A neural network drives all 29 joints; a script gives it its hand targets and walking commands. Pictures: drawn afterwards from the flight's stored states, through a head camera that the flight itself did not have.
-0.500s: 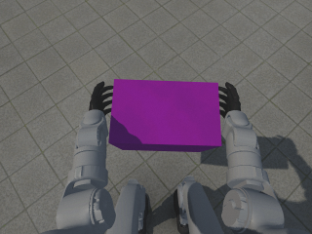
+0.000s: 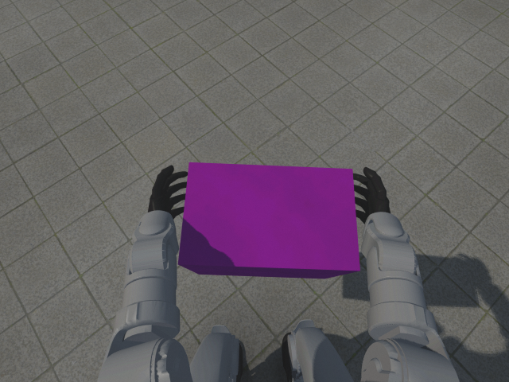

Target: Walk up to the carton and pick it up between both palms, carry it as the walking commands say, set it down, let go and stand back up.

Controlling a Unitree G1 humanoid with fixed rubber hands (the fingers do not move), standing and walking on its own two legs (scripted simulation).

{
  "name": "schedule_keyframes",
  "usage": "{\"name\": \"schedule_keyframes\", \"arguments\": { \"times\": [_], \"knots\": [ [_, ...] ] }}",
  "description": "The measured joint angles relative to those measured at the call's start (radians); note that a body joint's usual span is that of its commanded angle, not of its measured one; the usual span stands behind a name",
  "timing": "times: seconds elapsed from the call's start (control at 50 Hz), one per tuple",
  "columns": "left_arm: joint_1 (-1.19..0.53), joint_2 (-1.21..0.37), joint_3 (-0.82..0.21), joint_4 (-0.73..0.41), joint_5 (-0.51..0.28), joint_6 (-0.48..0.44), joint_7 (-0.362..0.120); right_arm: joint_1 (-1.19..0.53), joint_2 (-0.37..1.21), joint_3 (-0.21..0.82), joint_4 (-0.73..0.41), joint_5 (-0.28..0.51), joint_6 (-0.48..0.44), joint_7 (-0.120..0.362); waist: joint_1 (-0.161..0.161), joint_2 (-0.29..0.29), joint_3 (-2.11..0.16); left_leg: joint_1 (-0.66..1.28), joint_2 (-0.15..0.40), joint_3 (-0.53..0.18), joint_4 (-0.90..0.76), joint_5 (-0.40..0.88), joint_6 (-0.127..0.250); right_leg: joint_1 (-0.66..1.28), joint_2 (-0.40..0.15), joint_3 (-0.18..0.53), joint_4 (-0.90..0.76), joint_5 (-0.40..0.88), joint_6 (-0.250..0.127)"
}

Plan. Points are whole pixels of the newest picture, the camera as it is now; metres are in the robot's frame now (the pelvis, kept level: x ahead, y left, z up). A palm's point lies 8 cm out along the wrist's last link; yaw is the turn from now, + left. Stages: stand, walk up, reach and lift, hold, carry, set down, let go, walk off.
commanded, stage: reach and lift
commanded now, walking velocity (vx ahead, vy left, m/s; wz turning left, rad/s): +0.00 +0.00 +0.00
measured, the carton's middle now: (266, 228) +0.38 -0.01 -0.12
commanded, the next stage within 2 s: none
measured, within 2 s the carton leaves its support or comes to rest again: neither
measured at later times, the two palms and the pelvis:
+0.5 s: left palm (145, 208) +0.36 +0.17 +0.04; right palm (395, 211) +0.35 -0.18 +0.03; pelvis +0.01 +0.00 +0.05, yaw +0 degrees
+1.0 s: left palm (124, 200) +0.34 +0.17 +0.10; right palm (421, 201) +0.33 -0.18 +0.10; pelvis +0.03 +0.00 +0.09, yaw +0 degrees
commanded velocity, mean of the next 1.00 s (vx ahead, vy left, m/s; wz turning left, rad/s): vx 0.00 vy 0.00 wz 0.00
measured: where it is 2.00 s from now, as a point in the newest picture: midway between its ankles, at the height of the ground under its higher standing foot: outside the picture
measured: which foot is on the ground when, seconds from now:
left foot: down 0.00-1.00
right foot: down 0.00-1.00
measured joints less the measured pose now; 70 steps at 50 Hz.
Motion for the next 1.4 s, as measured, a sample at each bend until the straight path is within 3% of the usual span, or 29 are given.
{"name": "schedule_keyframes", "arguments": {
  "times": [0.82, 1.4],
  "knots": [
    [0.177, -0.032, -0.041, -0.064, 0.044, 0.099, -0.021, 0.177, 0.044, 0.043, -0.080, -0.053, 0.112, 0.017, -0.005, 0.009, 0.132, 0.703, 0.004, -0.025, -0.474, 0.139, 0.000, 0.708, -0.004, 0.005, -0.477, 0.136, -0.004],
    [0.227, -0.023, -0.108, -0.192, 0.035, 0.308, -0.017, 0.230, 0.053, 0.111, -0.224, -0.052, 0.328, 0.009, -0.010, 0.005, 0.200, 1.106, 0.008, -0.033, -0.683, 0.192, -0.001, 1.111, -0.005, 0.009, -0.683, 0.186, -0.007]
  ]
}}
